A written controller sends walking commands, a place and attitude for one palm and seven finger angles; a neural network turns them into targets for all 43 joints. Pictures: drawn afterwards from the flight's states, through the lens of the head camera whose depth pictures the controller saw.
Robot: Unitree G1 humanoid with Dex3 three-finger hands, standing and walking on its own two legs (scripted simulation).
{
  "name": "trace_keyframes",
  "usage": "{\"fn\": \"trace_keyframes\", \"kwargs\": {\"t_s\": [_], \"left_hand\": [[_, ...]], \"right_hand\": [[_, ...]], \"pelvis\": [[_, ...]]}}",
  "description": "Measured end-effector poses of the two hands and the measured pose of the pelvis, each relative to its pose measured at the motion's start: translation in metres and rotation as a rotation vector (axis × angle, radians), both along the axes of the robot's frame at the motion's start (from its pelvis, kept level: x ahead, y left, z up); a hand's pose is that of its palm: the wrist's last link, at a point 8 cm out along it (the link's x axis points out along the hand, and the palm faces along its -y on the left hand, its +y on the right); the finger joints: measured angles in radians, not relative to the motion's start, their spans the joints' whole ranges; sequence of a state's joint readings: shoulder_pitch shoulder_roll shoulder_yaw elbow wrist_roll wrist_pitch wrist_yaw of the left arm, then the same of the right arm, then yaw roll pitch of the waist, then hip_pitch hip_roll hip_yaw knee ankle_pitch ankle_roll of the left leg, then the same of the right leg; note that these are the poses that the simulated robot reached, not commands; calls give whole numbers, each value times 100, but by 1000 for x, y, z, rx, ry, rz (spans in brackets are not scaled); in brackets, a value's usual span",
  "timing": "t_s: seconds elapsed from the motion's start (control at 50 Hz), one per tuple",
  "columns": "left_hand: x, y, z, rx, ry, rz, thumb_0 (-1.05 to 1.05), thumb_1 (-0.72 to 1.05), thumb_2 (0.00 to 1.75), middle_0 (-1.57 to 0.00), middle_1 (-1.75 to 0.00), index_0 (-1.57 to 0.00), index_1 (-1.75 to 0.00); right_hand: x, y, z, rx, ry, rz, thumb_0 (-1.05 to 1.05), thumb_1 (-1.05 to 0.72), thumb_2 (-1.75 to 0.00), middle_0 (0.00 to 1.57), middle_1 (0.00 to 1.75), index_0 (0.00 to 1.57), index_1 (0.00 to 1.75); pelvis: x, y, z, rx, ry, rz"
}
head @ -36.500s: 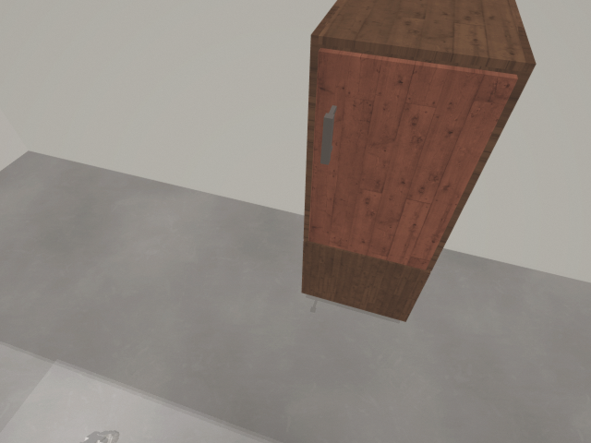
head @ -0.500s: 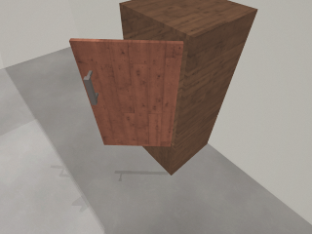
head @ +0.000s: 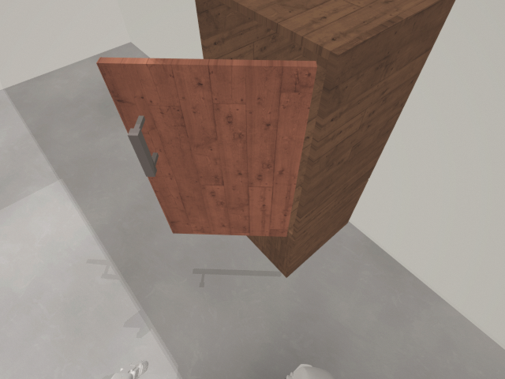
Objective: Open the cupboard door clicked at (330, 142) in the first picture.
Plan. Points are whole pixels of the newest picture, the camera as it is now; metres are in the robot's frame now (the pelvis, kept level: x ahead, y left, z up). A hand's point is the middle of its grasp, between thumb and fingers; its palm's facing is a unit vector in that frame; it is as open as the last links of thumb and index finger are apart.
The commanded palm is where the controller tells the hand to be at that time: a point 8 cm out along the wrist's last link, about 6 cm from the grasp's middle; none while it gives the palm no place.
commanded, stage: come to a stop and stand still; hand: left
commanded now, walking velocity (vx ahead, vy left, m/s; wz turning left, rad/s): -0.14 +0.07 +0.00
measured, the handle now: (145, 147) +0.53 +0.25 +0.02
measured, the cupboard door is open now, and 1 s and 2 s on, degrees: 47 47 47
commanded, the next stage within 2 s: look again from close up in 0.80 s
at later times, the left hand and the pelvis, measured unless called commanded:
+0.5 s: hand out of the picture +0.02 +0.24 -0.17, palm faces +0.04 -0.97 -0.25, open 7.4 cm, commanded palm none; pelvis -0.02 +0.04 -0.01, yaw +0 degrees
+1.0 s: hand out of the picture +0.04 +0.27 -0.16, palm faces -0.04 -0.95 -0.31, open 7.4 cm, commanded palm none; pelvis -0.01 +0.04 +0.00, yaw -2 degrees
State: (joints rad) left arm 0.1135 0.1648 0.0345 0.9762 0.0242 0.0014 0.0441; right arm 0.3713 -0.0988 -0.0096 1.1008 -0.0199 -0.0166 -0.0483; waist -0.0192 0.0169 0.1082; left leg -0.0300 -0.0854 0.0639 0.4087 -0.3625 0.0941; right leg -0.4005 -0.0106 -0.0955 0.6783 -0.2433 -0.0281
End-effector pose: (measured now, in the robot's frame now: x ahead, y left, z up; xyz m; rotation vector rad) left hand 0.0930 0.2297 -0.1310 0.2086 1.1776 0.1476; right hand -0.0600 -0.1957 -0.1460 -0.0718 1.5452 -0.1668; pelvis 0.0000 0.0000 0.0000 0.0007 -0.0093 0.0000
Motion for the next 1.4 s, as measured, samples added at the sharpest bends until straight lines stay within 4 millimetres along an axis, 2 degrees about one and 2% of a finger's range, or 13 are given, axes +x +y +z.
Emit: {"fn": "trace_keyframes", "kwargs": {"t_s": [0.04, 0.1, 0.18, 0.24, 0.36, 0.44, 0.6, 0.76, 0.88, 1.0, 1.12, 1.24, 1.4], "left_hand": [[9, -4, -1, 11, -34, 1, 1, 92, 89, -20, -30, -19, -30], [6, -9, -2, 14, -48, 5, 1, 91, 89, -20, -30, -20, -30], [-17, -16, -5, -1, 10, 8, 1, 91, 89, -20, -30, -20, -30], [-33, -10, -5, 1, 34, 25, 0, 93, 89, -21, -30, -20, -30], [-66, 12, -9, -1, 61, 19, 1, 92, 89, -21, -30, -20, -30], [-78, 38, -11, 10, 37, 43, 1, 91, 89, -21, -30, -20, -30], [-87, 71, -3, 29, 21, 18, 1, 91, 89, -20, -30, -20, -30], [-91, 85, 5, 59, 52, 6, 1, 91, 89, -20, -30, -20, -30], [-82, 86, 9, 70, 68, -8, 1, 90, 89, -20, -30, -20, -30], [-59, 83, 11, 73, 53, -32, 1, 90, 89, -21, -30, -20, -30], [-26, 79, 15, 77, 8, -63, 1, 90, 89, -21, -30, -20, -30], [4, 77, 23, 85, -44, -83, 1, 90, 89, -21, -30, -20, -30], [22, 77, 29, 97, -71, -90, 1, 90, 89, -21, -30, -20, -30]], "right_hand": [[12, -9, -7, -1, -10, -6, 0, -91, -90, 21, 30, 21, 30], [37, -25, -13, -21, -60, -4, 0, -91, -90, 21, 30, 21, 30], [77, -40, -8, -46, -167, 12, 0, -91, -90, 20, 30, 20, 30], [99, -43, 0, -56, -242, 38, 0, -91, -90, 20, 30, 20, 30], [120, -36, 11, -79, -362, 105, 0, -91, -90, 20, 30, 20, 30], [120, -25, 14, -112, -430, 121, 0, -91, -90, 20, 30, 20, 30], [97, 2, 15, -91, -438, 97, 0, -91, -90, 20, 30, 20, 30], [70, 1, 8, -84, -349, 75, 1, -91, -90, 21, 30, 21, 30], [58, -18, 10, -113, -283, 65, 1, -91, -90, 21, 30, 21, 30], [61, -39, 17, -154, -254, 65, 1, -91, -90, 21, 30, 21, 30], [78, -54, 24, -181, -265, 77, 1, -91, -90, 21, 30, 20, 30], [103, -60, 28, -185, -301, 93, 1, -91, -90, 21, 30, 20, 30], [130, -59, 31, -173, -338, 114, 1, -91, -90, 21, 30, 21, 30]], "pelvis": [[6, -5, -6, 13, -5, 4], [6, -9, -8, 16, -13, 3], [0, -11, -5, 16, -11, 1], [-5, -11, -3, 23, -4, -4], [-16, 6, -6, 14, -3, 8], [-19, 25, -11, 4, -22, 12], [-25, 47, -8, 7, -48, -19], [-26, 53, -4, 12, -48, -32], [-21, 50, -1, 14, -38, -32], [-14, 44, 2, 13, -30, -30], [-7, 40, 4, 10, -32, -28], [0, 36, 6, 8, -33, -26], [6, 33, 9, 6, -33, -24]]}}
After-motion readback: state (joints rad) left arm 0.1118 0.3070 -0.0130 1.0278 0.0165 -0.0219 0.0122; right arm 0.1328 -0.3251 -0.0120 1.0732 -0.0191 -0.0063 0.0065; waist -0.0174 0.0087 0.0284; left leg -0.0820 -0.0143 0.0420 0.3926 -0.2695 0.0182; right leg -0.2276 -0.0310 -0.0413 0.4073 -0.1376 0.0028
